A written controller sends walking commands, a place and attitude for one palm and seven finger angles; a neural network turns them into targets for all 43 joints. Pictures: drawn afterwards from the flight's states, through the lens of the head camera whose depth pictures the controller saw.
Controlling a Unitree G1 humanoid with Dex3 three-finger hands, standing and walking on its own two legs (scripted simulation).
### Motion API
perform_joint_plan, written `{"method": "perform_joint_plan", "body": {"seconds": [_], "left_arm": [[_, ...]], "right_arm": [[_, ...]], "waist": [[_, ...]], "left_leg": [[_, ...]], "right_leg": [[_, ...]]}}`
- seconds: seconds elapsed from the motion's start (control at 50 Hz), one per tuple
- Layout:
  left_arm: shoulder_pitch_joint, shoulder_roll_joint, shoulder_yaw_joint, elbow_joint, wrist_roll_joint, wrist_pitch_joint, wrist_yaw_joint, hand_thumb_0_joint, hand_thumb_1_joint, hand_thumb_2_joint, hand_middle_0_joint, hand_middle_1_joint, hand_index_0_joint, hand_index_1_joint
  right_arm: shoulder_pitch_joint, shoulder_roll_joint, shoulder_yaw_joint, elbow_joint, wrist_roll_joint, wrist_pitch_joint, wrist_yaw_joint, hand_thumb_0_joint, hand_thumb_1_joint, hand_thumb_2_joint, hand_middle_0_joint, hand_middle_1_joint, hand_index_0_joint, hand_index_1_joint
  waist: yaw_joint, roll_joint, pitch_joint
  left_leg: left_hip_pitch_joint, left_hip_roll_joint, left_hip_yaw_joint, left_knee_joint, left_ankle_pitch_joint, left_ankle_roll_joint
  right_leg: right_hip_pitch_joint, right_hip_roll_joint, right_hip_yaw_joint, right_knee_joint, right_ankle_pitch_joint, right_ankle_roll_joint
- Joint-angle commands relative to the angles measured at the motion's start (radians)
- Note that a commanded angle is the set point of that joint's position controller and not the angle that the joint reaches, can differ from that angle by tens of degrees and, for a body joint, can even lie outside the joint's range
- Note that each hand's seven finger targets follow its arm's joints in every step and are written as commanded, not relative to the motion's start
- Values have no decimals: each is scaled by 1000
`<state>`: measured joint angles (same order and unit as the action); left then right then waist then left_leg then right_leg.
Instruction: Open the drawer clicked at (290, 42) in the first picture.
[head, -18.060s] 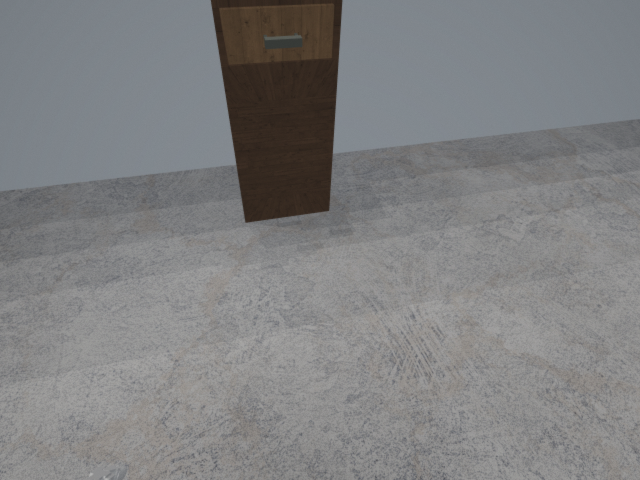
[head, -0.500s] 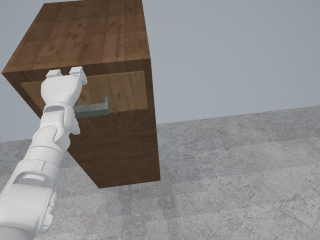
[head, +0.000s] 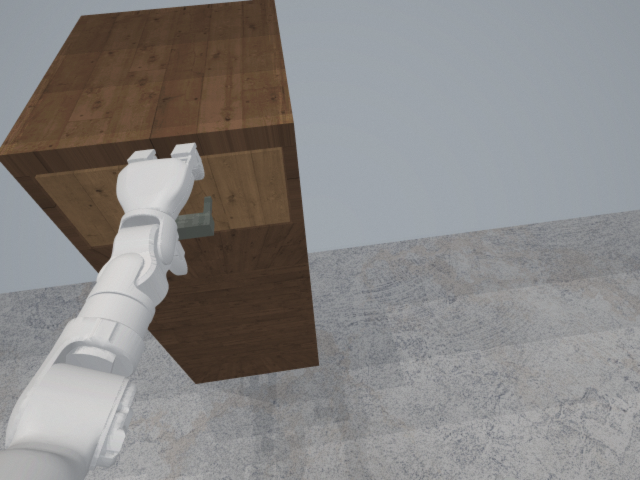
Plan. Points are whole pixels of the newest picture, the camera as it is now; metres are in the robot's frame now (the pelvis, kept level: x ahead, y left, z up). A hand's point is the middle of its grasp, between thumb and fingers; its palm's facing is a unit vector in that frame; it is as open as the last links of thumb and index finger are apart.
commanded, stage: lower the fingers behind the handle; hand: left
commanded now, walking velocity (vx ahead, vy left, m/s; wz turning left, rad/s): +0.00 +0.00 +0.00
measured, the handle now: (175, 217) +0.49 +0.23 +0.03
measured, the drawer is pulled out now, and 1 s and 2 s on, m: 0.00 0.00 0.00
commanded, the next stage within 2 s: lift the fingers back up to retry in 1.42 s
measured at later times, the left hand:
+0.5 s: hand (155, 239) +0.43 +0.25 +0.05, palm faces +0.00 -0.04 -1.00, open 13.8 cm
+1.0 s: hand (159, 235) +0.44 +0.24 +0.04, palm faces -0.01 +0.00 -1.00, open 13.6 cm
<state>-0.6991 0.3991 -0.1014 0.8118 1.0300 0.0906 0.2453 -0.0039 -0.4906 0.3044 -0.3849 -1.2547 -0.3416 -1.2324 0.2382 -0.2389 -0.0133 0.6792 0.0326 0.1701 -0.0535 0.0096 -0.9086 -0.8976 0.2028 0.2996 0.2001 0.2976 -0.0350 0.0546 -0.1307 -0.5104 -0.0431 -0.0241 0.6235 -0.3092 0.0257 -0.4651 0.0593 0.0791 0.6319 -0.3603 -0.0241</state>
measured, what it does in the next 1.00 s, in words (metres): stands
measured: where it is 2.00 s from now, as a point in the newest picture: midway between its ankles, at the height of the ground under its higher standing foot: outside the picture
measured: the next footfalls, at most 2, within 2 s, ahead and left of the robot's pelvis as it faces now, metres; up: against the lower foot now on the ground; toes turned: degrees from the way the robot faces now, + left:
none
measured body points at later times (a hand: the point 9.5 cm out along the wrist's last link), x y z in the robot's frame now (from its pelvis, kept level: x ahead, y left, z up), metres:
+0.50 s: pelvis -0.01 +0.00 -0.01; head +0.05 +0.00 +0.44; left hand +0.43 +0.25 +0.10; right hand +0.04 -0.28 -0.14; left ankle -0.01 +0.11 -0.72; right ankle -0.04 -0.11 -0.72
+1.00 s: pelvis -0.02 +0.01 -0.02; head +0.04 +0.01 +0.43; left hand +0.44 +0.24 +0.10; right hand +0.03 -0.25 -0.14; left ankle -0.01 +0.11 -0.72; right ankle -0.04 -0.11 -0.72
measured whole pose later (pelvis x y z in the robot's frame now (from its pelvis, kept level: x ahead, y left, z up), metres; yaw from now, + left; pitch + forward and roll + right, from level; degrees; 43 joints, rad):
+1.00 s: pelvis -0.02 +0.01 -0.02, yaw +1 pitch +15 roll -1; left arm -0.83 0.44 -0.13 1.04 1.06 0.07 0.28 0.00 -0.49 0.30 -0.30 -1.31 -0.35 -1.25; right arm 0.34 -0.24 -0.03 0.67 0.02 0.13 -0.04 0.01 -0.91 -0.90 0.21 0.30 0.20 0.30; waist -0.08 0.03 -0.16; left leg -0.71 -0.05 -0.05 0.78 -0.34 0.04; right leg -0.64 0.06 0.04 0.75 -0.38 -0.01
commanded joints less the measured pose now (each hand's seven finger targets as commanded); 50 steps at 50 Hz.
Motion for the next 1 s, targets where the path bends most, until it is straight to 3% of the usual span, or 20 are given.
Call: {"method": "perform_joint_plan", "body": {"seconds": [0.0, 0.04, 0.12, 0.2, 0.24, 0.3, 0.34, 0.38, 0.4, 0.44, 0.52, 0.6, 0.7, 0.72, 0.78, 0.82, 0.86, 0.9, 0.94, 0.98], "left_arm": [[-414, 385, 135, -24, 1, 137, -18, 0, -500, 300, -300, -1200, -300, -1200], [-441, 375, 110, -7, -7, 119, -57, 0, -500, 300, -300, -1200, -300, -1200], [-386, 365, 108, -12, -5, 25, -115, 0, -500, 300, -300, -1200, -300, -1200], [-334, 325, 85, 9, -4, -38, -117, 0, -500, 300, -300, -1200, -300, -1200], [-373, 328, 91, -55, -7, -86, -105, 0, -500, 300, -300, -1200, -300, -1200], [-461, 328, 101, -189, -7, -167, -59, 0, -500, 300, -300, -1200, -300, -1200], [-492, 333, 117, -229, -3, -200, -12, 0, -500, 300, -300, -1200, -300, -1200], [-458, 257, 75, -159, -1, -171, 27, 0, -500, 300, -300, -1200, -300, -1200], [-447, 246, 74, -135, 1, -155, 42, 0, -500, 300, -300, -1200, -300, -1200], [-453, 246, 78, -86, -4, -113, 66, 0, -500, 300, -300, -1200, -300, -1200], [-527, 273, 91, -75, 14, -56, 89, 0, -500, 300, -300, -1200, -300, -1200], [-465, 209, 44, 32, 14, 6, 71, 0, -500, 300, -300, -1200, -300, -1200], [-436, 191, 19, 107, 24, 26, 34, 0, -500, 300, -300, -1200, -300, -1200], [-436, 212, 37, 119, 25, 21, 27, 0, -500, 300, -300, -1200, -300, -1200], [-444, 157, -14, 134, 33, 12, 17, 0, -500, 300, -300, -1200, -300, -1200], [-469, 154, -12, 118, 25, -4, 12, 0, -500, 300, -300, -1200, -300, -1200], [-452, 210, 29, 144, 17, -9, 13, 0, -500, 300, -300, -1200, -300, -1200], [-428, 178, 2, 175, 8, -7, 3, 0, -500, 300, -300, -1200, -300, -1200], [-442, 196, 5, 189, 13, -10, 1, 0, -500, 300, -300, -1200, -300, -1200], [-413, 192, 4, 197, 24, -8, 5, 0, -500, 300, -300, -1200, -300, -1200]], "right_arm": [[11, -153, -46, -105, 10, -16, -27, 0, -900, -900, 200, 300, 200, 300], [21, -158, -45, -106, 13, -15, -37, 0, -900, -900, 200, 300, 200, 300], [50, -157, -51, -115, 9, -17, -46, 0, -900, -900, 200, 300, 200, 300], [66, -156, -52, -123, 12, -26, -42, 0, -900, -900, 200, 300, 200, 300], [82, -157, -62, -132, 10, -36, -39, 0, -900, -900, 200, 300, 200, 300], [104, -150, -82, -127, 1, -54, -32, 0, -900, -900, 200, 300, 200, 300], [127, -147, -96, -111, -4, -63, -26, 0, -900, -900, 200, 300, 200, 300], [138, -147, -101, -87, -6, -69, -14, 0, -900, -900, 200, 300, 200, 300], [143, -148, -103, -77, -6, -71, -7, 0, -900, -900, 200, 300, 200, 300], [150, -156, -102, -64, -8, -71, 5, 0, -900, -900, 200, 300, 200, 300], [156, -163, -100, -52, -16, -65, 14, 0, -900, -900, 200, 300, 200, 300], [149, -157, -90, -60, -10, -54, 18, 0, -900, -900, 200, 300, 200, 300], [145, -158, -77, -73, -10, -45, 12, 0, -900, -900, 200, 300, 200, 300], [147, -161, -76, -75, -11, -44, 9, 0, -900, -900, 200, 300, 200, 300], [150, -156, -72, -85, -10, -47, 6, 0, -900, -900, 200, 300, 200, 300], [160, -157, -75, -86, -13, -53, 5, 0, -900, -900, 200, 300, 200, 300], [166, -160, -71, -92, -12, -53, 0, 0, -900, -900, 200, 300, 200, 300], [174, -158, -68, -94, -10, -56, -3, 0, -900, -900, 200, 300, 200, 300], [182, -162, -67, -91, -9, -58, -3, 0, -900, -900, 200, 300, 200, 300], [185, -161, -68, -97, -9, -56, 0, 0, -900, -900, 200, 300, 200, 300]], "waist": [[6, -136, -299], [-16, -141, -270], [-16, -106, -270], [-20, -94, -185], [-25, -69, -228], [-35, 16, -323], [-45, 25, -377], [-60, 21, -342], [-57, 21, -330], [-61, 13, -330], [-63, 8, -397], [-62, -29, -329], [-69, -90, -259], [-67, -90, -247], [-80, -88, -204], [-88, -87, -216], [-81, -87, -229], [-86, -107, -219], [-93, -96, -210], [-79, -68, -218]], "left_leg": [[116, 0, 67, -48, 303, 19], [112, 0, 65, -52, 270, 27], [120, 0, 61, -39, 280, 30], [86, 4, 57, -30, 223, 27], [91, 3, 51, -14, 231, 30], [143, 2, 39, 23, 278, 31], [173, 4, 24, 46, 312, 30], [180, 10, 17, 60, 317, 23], [173, 11, 13, 63, 324, 19], [159, 12, 16, 63, 308, 18], [167, 13, 9, 74, 352, 17], [136, 17, 11, 58, 316, 17], [81, 15, 17, 48, 244, 26], [67, 16, 13, 45, 233, 25], [57, 20, 6, 45, 186, 25], [62, 20, 7, 55, 177, 28], [36, 18, 10, 62, 150, 29], [10, 14, 13, 72, 131, 30], [-6, 17, 15, 78, 117, 30], [-18, 15, 15, 88, 119, 25]], "right_leg": [[215, -31, -57, -88, 419, 5], [199, -37, -51, -105, 395, 10], [191, -38, -44, -99, 413, 3], [99, -31, -51, -99, 322, -2], [94, -30, -45, -86, 321, -3], [63, -23, -40, -54, 342, -10], [34, -13, -49, -33, 339, -12], [-42, -4, -69, -22, 305, -14], [-63, -1, -77, -15, 297, -18], [-69, 1, -81, -16, 284, -17], [-47, 6, -84, 0, 320, -19], [-62, 7, -97, -8, 288, -17], [-66, 3, -92, -25, 245, -13], [-67, 2, -90, -25, 232, -16], [-127, 2, -96, -20, 171, -17], [-135, 2, -94, -20, 162, -17], [-130, -1, -88, -8, 148, -14], [-141, -1, -88, -7, 140, -11], [-164, -2, -88, 0, 126, -10], [-178, 1, -89, 13, 119, -16]]}}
